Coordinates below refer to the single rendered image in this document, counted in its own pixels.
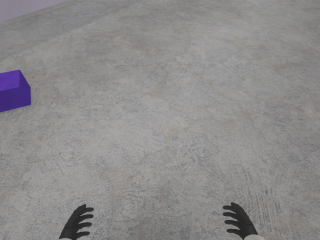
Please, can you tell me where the right robot hand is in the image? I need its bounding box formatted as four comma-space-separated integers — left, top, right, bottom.
223, 202, 258, 240

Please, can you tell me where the left robot hand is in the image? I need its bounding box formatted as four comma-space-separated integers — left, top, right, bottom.
59, 204, 94, 240

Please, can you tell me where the carton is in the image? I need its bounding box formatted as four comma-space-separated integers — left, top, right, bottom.
0, 69, 31, 112

